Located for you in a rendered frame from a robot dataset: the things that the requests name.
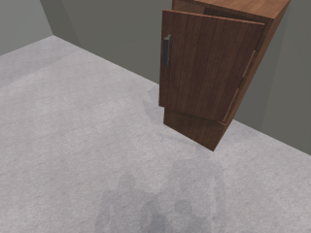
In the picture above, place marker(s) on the handle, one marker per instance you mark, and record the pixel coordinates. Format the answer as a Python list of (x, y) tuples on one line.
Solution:
[(165, 55)]

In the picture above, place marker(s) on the cupboard door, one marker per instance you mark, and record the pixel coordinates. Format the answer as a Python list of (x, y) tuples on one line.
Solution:
[(208, 56)]

